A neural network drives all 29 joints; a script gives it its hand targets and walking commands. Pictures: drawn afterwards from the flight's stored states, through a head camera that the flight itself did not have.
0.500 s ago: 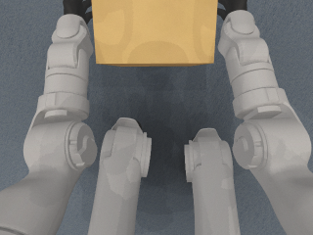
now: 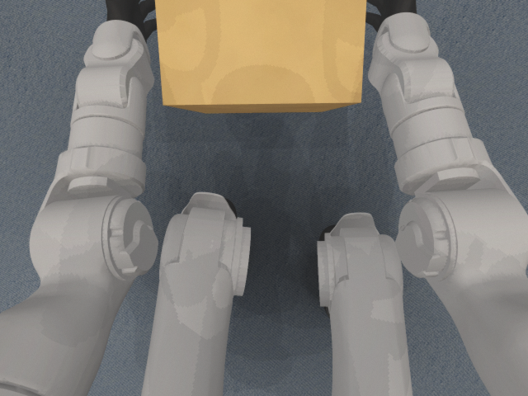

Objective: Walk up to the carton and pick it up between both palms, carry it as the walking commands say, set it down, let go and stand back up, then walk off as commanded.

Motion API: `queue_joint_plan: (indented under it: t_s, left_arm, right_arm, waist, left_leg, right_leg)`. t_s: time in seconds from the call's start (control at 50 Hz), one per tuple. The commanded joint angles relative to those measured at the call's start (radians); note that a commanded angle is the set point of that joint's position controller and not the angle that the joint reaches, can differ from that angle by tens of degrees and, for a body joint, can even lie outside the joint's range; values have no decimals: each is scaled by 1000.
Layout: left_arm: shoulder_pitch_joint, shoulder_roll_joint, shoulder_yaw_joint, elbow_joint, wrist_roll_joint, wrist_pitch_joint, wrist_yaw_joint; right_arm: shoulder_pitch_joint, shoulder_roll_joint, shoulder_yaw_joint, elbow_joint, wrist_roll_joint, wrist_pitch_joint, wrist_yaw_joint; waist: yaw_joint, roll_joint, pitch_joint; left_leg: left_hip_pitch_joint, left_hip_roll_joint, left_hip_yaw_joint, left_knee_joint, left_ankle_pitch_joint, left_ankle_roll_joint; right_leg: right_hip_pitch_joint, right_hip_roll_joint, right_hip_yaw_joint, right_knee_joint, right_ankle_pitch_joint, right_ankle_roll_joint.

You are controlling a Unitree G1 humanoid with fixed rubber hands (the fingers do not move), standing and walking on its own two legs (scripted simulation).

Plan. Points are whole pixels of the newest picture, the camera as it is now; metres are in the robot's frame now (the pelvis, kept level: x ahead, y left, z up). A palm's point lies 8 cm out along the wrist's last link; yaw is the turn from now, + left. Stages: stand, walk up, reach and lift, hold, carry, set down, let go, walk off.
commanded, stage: set down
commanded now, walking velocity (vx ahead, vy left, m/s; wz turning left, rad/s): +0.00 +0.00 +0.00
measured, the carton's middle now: (262, 34) +0.53 +0.09 -0.24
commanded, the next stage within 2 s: none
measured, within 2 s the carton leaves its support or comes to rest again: rests again in 0.28 s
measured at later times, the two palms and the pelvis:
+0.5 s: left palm (137, 36) +0.50 +0.23 -0.19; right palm (388, 25) +0.54 -0.07 -0.19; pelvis +0.00 +0.00 -0.01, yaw +0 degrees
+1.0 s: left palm (136, 34) +0.50 +0.24 -0.19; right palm (388, 25) +0.55 -0.07 -0.19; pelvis +0.00 +0.00 -0.01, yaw +0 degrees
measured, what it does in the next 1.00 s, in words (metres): stands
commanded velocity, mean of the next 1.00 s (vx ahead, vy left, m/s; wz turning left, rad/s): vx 0.00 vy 0.00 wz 0.00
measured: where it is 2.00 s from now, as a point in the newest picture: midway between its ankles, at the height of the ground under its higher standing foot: (275, 276)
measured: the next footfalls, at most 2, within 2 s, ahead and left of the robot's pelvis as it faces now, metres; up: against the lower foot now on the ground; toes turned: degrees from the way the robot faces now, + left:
none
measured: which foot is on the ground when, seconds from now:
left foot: down 0.00-1.00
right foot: down 0.00-1.00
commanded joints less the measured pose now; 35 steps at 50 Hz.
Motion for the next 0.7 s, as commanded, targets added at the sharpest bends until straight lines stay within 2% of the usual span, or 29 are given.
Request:
queue_joint_plan:
  t_s: [0.0,0.16,0.32,0.68]
  left_arm:
    - [-618,-818,-357,-96,-98,-41,-271]
    - [-615,-806,-357,-94,-104,-54,-269]
    - [-626,-792,-371,-101,-124,-66,-268]
    - [-610,-752,-329,-39,-108,-74,-273]
  right_arm:
    - [-603,901,319,-142,82,-44,261]
    - [-599,894,327,-134,95,-53,269]
    - [-592,877,332,-124,102,-65,266]
    - [-566,821,294,-76,79,-68,274]
  waist:
    - [81,-58,-1125]
    - [90,-63,-1103]
    - [86,-63,-1086]
    - [77,-61,-968]
  left_leg:
    - [634,-50,176,-104,388,55]
    - [632,-48,171,-90,415,59]
    - [622,-44,167,-74,428,57]
    - [561,-36,165,-62,370,62]
  right_leg:
    - [377,1,-157,-181,303,-62]
    - [362,0,-153,-164,323,-61]
    - [366,-5,-147,-146,342,-64]
    - [326,-15,-140,-132,297,-68]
